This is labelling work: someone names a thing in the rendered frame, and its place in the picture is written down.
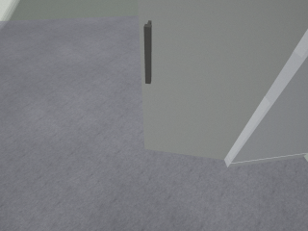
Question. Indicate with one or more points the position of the fridge door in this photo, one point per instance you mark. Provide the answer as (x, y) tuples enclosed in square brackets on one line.
[(212, 63)]

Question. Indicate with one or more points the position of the handle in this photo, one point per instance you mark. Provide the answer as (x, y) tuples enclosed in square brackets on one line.
[(147, 35)]

